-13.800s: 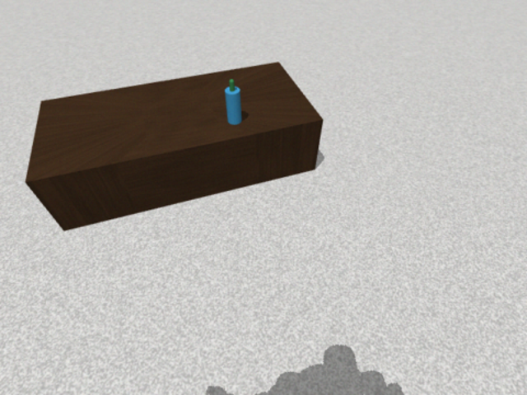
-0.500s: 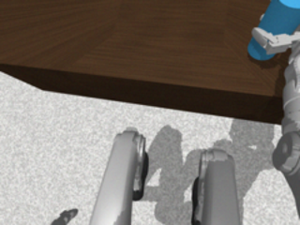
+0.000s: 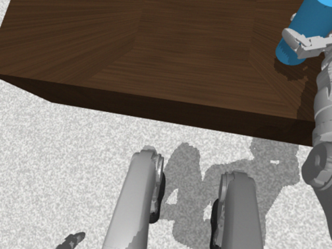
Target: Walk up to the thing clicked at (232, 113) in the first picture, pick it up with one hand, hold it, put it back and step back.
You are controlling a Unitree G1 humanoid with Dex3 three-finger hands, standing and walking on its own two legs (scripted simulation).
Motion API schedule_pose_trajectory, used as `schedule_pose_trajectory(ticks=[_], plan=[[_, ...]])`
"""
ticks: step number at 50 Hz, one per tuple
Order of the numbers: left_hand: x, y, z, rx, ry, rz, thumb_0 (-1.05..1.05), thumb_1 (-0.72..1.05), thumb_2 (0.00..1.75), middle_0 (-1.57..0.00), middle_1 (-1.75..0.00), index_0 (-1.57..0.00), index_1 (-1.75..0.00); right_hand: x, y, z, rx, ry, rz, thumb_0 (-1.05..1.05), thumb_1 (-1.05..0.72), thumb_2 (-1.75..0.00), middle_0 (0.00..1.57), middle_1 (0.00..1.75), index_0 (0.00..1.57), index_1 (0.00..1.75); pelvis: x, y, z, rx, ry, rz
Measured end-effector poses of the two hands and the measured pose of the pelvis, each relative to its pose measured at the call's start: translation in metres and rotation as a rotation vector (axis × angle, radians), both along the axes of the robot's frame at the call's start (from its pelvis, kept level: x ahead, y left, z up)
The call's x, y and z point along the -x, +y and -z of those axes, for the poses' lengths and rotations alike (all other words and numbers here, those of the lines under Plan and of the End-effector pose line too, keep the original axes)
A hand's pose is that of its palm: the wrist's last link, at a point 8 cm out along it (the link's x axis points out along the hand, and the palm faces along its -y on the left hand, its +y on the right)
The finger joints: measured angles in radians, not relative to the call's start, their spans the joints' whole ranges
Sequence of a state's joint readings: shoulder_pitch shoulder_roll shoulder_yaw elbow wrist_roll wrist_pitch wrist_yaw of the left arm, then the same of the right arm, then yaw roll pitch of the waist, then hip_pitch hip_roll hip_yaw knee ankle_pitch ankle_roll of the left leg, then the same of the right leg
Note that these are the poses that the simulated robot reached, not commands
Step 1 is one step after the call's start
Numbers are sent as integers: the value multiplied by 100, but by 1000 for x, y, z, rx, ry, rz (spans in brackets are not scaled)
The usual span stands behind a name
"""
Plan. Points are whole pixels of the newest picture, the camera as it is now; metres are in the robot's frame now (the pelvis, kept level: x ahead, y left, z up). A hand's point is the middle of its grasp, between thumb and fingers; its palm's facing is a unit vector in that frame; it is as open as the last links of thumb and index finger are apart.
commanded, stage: settle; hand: right
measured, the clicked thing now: (316, 16) +0.58 -0.16 +0.03
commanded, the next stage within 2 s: lift in 0.36 s
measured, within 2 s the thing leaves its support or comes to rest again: neither
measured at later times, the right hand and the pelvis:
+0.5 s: hand (317, 19) +0.57 -0.16 +0.04, palm faces +0.06 +1.00 -0.04, open 9.4 cm; pelvis +0.00 +0.00 +0.02, yaw +0 degrees
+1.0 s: hand out of the picture +0.53 -0.16 +0.10, palm faces +0.09 +1.00 -0.04, open 9.4 cm; pelvis +0.02 +0.00 +0.08, yaw +0 degrees
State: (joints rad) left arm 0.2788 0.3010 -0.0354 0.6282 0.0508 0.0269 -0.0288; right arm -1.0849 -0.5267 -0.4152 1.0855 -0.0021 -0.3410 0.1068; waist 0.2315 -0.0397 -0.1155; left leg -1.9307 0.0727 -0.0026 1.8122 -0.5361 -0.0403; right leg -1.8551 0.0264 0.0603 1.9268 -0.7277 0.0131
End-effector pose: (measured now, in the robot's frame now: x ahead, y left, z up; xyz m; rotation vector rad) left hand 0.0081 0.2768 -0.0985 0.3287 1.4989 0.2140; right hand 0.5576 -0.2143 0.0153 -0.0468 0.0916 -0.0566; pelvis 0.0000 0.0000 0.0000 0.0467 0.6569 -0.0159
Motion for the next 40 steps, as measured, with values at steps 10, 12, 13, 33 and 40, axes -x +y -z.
schedule_pose_trajectory(ticks=[10,12,13,33,40], plan=[[-14,5,-9,-18,-59,4,1,90,89,-20,-31,-21,-30,8,8,-8,-18,0,-1,-1,34,-114,74,106,77,106,0,2,-10,2,-5,-8],[-16,7,-12,-27,-63,8,1,90,89,-20,-31,-21,-30,8,8,-10,-22,-4,3,-1,34,-114,74,106,77,106,0,2,-13,1,-6,-8],[-17,8,-14,-32,-64,10,1,90,89,-20,-31,-21,-30,8,7,-11,-22,-7,4,-1,34,-114,74,106,77,106,0,2,-14,1,-5,-9],[-17,6,-26,-19,-65,-3,1,89,90,-20,-30,-20,-30,17,3,-25,-17,-7,0,-1,34,-114,74,106,77,106,-5,2,-28,3,-19,-11],[-34,4,-38,-17,-117,-5,1,89,90,-20,-30,-20,-30,33,3,-39,-4,-3,8,0,34,-114,74,106,77,106,-8,2,-44,6,-39,-15]])
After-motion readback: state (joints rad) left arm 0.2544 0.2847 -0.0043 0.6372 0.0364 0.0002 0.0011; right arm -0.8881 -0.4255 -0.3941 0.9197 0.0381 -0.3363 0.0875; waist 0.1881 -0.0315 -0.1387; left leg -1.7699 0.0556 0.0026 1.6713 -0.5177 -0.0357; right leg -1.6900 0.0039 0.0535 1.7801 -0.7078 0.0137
